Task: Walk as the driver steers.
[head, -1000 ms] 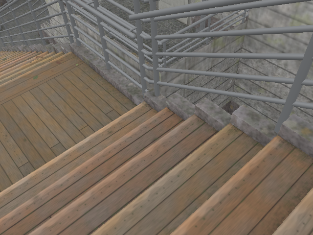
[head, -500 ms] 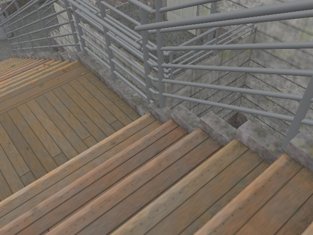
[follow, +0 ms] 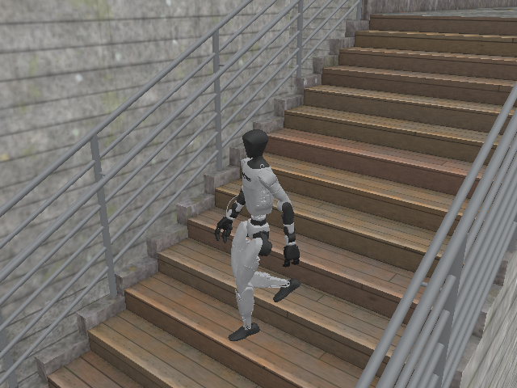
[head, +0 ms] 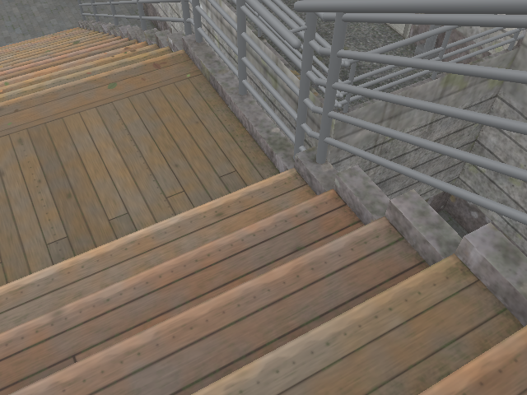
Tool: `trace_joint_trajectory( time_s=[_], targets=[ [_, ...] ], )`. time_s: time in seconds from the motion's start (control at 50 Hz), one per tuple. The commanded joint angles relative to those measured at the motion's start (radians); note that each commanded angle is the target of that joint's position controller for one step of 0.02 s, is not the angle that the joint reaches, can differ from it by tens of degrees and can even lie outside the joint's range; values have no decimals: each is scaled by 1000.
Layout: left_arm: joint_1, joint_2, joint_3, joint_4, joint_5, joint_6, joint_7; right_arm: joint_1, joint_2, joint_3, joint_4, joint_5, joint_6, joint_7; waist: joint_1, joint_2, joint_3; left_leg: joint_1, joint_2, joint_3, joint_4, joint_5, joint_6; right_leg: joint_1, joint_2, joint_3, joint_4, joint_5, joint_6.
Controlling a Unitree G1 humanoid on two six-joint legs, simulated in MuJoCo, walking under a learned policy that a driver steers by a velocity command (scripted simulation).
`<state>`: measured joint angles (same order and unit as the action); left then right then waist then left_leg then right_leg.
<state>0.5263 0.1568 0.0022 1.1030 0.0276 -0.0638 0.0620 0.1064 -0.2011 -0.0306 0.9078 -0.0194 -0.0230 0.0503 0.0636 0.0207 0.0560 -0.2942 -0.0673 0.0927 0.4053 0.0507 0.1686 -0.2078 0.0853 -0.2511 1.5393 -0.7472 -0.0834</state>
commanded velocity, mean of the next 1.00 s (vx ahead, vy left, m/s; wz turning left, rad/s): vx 0.16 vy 0.00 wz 0.57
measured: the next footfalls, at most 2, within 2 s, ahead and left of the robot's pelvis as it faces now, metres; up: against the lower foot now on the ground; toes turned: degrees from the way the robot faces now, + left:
right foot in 0.38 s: +0.30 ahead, -0.14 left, +0.00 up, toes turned +17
left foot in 0.80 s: +0.16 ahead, +0.04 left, +0.00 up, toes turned +31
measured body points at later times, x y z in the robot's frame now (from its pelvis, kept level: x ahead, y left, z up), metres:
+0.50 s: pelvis +0.18 -0.05 -0.04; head +0.20 -0.06 +0.41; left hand +0.23 +0.22 -0.14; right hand +0.35 -0.29 -0.16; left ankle +0.09 +0.03 -0.68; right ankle +0.26 -0.15 -0.75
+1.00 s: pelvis +0.16 -0.02 -0.03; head +0.16 +0.01 +0.41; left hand +0.09 +0.27 -0.16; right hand +0.41 -0.16 -0.13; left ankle +0.12 +0.02 -0.75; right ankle +0.25 -0.15 -0.67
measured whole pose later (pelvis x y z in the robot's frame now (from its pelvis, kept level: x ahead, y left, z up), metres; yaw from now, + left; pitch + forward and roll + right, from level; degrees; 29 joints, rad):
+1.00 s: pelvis +0.16 -0.02 -0.03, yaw +37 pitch +1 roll -1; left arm 0.21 0.28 0.06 0.71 0.03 0.09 0.03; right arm 0.25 -0.23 -0.03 0.68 0.00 0.07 0.01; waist 0.00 -0.05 0.02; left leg -0.36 -0.13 -0.05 0.73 -0.38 0.11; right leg -0.61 -0.05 0.02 1.26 -0.42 0.05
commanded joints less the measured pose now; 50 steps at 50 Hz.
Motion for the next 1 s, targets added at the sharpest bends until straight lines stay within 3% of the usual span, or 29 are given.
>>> trace_joint_trajectory(
  time_s=[0.02,0.04,0.06,0.08,0.12,0.14,0.18,0.24,0.32,0.36,0.38,0.4,0.42,0.44,0.46,0.5,0.56,0.62,0.66,0.76,0.78,0.8,0.82,0.84,0.88,0.9,0.92,0.96,1.0],
  targets=[
    [-54,147,36,-174,-42,-15,-7,517,-214,-66,114,43,24,-4,-206,91,-385,947,418,-501,271,709,310,-829,-71,224,681,-72,35],
    [-140,151,33,-210,-21,-17,-2,434,-208,-67,80,32,30,-28,-197,-11,-303,821,458,-598,88,341,360,-952,-76,243,612,25,38],
    [-187,144,28,-236,1,-17,-5,357,-218,-74,76,7,38,-62,-160,-8,-188,634,519,-741,-72,-215,376,-1046,-91,281,542,91,39],
    [-227,166,37,-224,28,1,-6,322,-158,-52,69,1,28,-67,-113,-143,-55,414,466,-699,-104,-391,314,-1015,-140,281,415,147,46],
    [-222,110,30,-227,29,36,-11,210,-110,-11,45,-15,-18,-60,8,-206,107,-66,307,-543,-85,-278,196,-813,-184,311,69,430,75],
    [-284,84,20,-265,29,42,-17,162,-126,-6,24,-10,-45,-62,23,-160,126,-269,220,-458,-101,-105,156,-640,-171,285,-154,550,108],
    [-280,58,14,-277,38,39,-28,156,-146,-10,3,7,-67,-60,17,-30,34,-397,125,-338,-73,223,88,-290,-133,211,-469,801,117],
    [-229,80,25,-250,10,42,-33,218,-151,-20,-10,28,-31,-57,-4,117,-98,-183,128,-340,62,483,22,-205,-118,252,-463,959,71],
    [-458,138,31,-361,10,36,-34,262,-164,-35,-91,6,32,-86,-90,70,-16,77,148,-479,146,380,80,-412,-111,292,-636,616,82],
    [-361,130,31,-346,0,16,-40,243,-174,-44,-124,-9,40,-91,-44,109,-20,81,146,-508,230,416,59,-252,-84,322,-813,488,76],
    [-189,132,38,-286,-1,4,-48,162,-170,-44,-162,-3,36,-86,45,89,-64,-19,111,-465,360,433,31,-44,-75,272,-842,637,56],
    [-137,213,58,-282,7,-6,-47,231,-149,-54,-195,26,28,-81,14,-82,-117,-87,11,-407,561,181,-35,126,-205,401,-990,1045,29],
    [-145,250,70,-298,-13,5,-47,353,-75,-46,-204,37,33,-87,-50,-327,-230,-277,-127,-267,843,-697,-87,338,-470,637,-970,1531,-102],
    [-163,233,67,-331,-41,16,-54,344,-140,-55,-212,-1,41,-90,-51,-252,-243,-415,-81,-205,925,-764,-104,294,-517,777,-1023,1328,-179],
    [-209,197,61,-353,-36,20,-53,242,-165,-67,-222,-8,53,-85,-41,-164,-176,-457,-38,-192,968,-663,-121,210,-498,745,-1071,1148,-208],
    [-277,167,53,-369,-4,36,-48,160,-152,-69,-256,1,82,-63,-67,-158,-82,-399,12,-184,888,-529,-143,31,-425,554,-1098,1009,-180],
    [-274,187,62,-372,4,46,-38,149,-114,-54,-271,-1,110,-42,-92,-165,-93,-303,3,-115,862,-400,-143,-106,-373,389,-1084,962,-140],
    [-285,228,68,-422,10,31,-49,122,-136,-57,-284,-7,111,-43,-82,-169,-166,-252,-16,-69,1008,-191,-123,-144,-429,351,-1016,948,-154],
    [-230,219,59,-425,8,36,-50,42,-129,-51,-334,-3,121,-51,-78,-135,-137,-335,2,-85,849,-283,-128,-109,-420,320,-1026,843,-120],
    [-249,290,86,-440,16,64,-47,62,-118,-32,-339,25,116,-34,-75,-261,-122,-42,-2,-3,526,-439,-119,-189,-409,207,-964,807,-28],
    [-264,293,90,-440,5,68,-47,132,-121,-36,-318,25,107,-31,-116,-220,-130,68,-5,-3,405,-391,-113,-222,-389,173,-870,805,-7],
    [-226,271,92,-414,-8,85,-45,212,-110,-36,-284,26,87,-24,-146,-94,-130,174,13,-124,116,-395,-104,-243,-343,147,-704,732,25],
    [-170,203,85,-442,0,112,-48,221,-221,-55,-268,17,73,-25,-66,196,-61,296,240,-484,214,426,-54,-548,-205,115,-381,94,87],
    [-220,196,64,-498,11,124,-42,280,-310,-76,-281,47,65,-25,-119,198,-170,314,345,-575,207,919,34,-615,-188,266,-324,131,98],
    [-292,229,67,-501,-11,121,-34,132,-286,-70,-311,11,73,-36,-82,161,-151,137,336,-633,63,345,130,-568,-154,313,-286,233,113],
    [-301,265,85,-464,-6,124,-30,77,-225,-51,-315,6,76,-38,-57,85,-86,79,272,-542,98,379,111,-529,-157,301,-265,310,118],
    [-266,255,87,-443,0,133,-29,56,-209,-46,-321,7,76,-47,-35,101,-94,46,241,-490,124,438,101,-486,-147,284,-239,345,124],
    [-308,231,82,-458,7,155,-29,96,-183,-43,-310,31,77,-53,-43,80,-82,41,215,-496,97,361,83,-506,-143,288,-236,306,140],
    [-303,215,78,-453,6,158,-33,129,-198,-49,-307,15,70,-54,-50,40,-127,92,202,-500,108,349,81,-499,-123,279,-248,363,135]
  ],
)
